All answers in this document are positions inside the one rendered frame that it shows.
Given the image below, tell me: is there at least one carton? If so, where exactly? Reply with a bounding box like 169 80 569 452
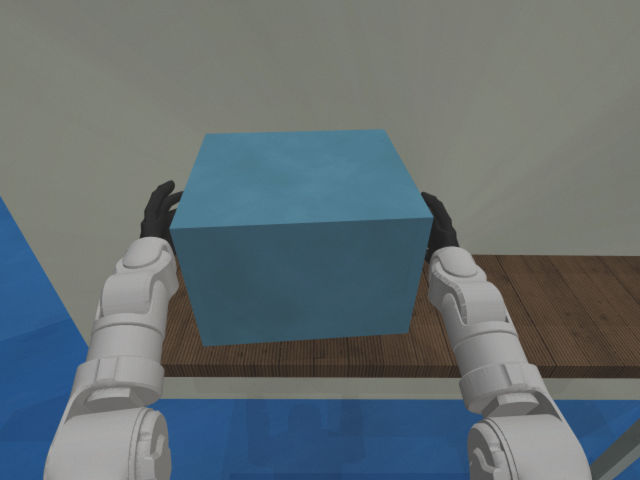
169 129 434 347

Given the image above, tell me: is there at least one robot left upper arm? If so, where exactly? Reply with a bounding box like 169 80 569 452
47 407 172 480

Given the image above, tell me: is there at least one robot right hand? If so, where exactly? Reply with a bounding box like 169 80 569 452
421 192 460 264

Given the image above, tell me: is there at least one robot right forearm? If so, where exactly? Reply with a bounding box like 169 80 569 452
428 246 592 480

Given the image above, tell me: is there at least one robot right upper arm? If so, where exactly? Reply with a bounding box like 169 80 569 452
467 414 590 480

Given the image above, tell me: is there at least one robot left hand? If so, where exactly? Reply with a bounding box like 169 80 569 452
139 180 183 256

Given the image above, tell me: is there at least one table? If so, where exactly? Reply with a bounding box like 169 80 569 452
160 254 640 480

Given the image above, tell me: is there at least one robot left forearm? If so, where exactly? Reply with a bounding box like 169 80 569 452
43 237 179 480

